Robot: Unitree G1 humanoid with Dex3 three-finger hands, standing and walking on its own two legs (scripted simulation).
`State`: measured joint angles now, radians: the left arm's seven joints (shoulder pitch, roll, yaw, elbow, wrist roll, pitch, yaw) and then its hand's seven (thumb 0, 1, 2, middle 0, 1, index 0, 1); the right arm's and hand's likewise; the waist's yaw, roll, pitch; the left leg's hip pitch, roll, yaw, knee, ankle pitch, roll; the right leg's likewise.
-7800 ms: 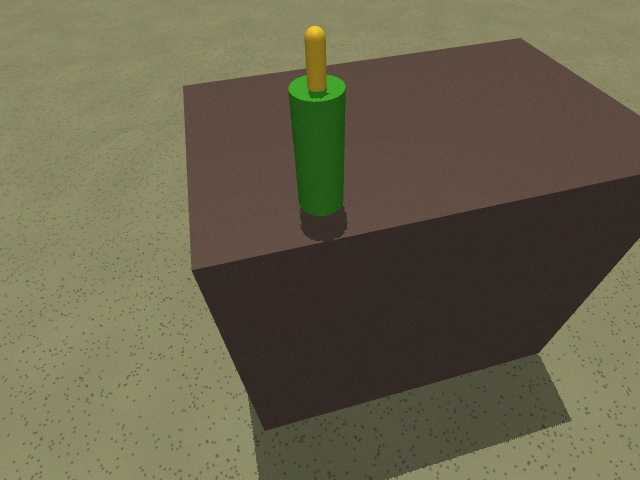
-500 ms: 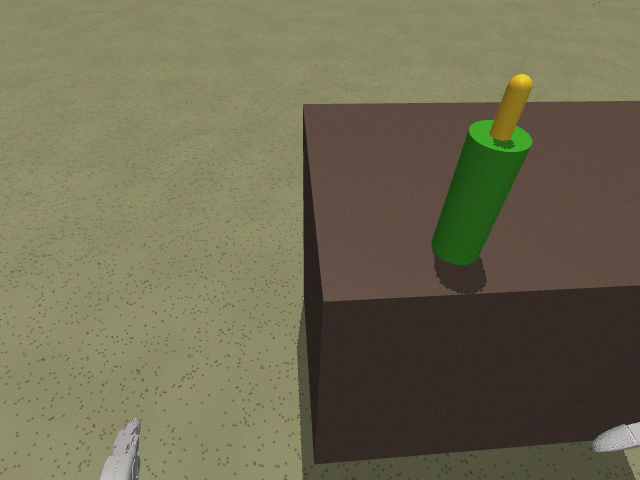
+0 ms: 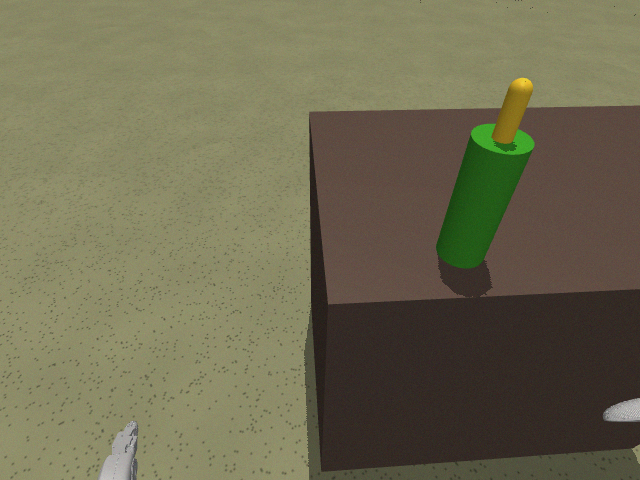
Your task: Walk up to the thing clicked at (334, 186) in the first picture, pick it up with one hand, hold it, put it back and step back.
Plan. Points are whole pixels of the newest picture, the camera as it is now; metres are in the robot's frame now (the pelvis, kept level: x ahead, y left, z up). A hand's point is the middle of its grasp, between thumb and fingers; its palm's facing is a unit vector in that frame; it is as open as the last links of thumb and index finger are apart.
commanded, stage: go down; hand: right
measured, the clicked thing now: (486, 180) +0.46 -0.21 +0.16
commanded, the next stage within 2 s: none
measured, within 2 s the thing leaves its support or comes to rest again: neither
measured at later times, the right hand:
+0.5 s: hand out of the picture +0.29 -0.34 +0.20, palm faces +0.30 +0.92 -0.26, open 17.5 cm
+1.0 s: hand out of the picture +0.31 -0.37 +0.20, palm faces +0.27 +0.95 -0.15, open 17.4 cm
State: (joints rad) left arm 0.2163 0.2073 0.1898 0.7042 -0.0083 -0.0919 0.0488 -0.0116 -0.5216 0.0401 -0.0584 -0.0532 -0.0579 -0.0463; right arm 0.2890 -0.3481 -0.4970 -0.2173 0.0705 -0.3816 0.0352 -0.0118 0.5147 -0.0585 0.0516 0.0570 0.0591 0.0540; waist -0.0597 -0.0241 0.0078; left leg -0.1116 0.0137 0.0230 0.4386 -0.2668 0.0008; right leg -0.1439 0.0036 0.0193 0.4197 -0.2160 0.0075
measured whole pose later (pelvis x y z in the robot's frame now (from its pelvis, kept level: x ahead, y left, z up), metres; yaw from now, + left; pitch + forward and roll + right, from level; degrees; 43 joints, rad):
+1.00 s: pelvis +0.01 -0.01 +0.00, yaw +0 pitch +1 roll +0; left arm 0.24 0.24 -0.01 0.69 -0.02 -0.19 0.19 -0.01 -0.55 0.06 -0.06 -0.05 -0.05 -0.05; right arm -0.30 -0.66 -0.64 0.48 0.25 -0.01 0.48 -0.02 0.52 -0.05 0.05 0.05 0.06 0.04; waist -0.03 -0.02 -0.05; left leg -0.19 0.01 0.02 0.44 -0.27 -0.01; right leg -0.24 0.00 0.02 0.46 -0.25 0.00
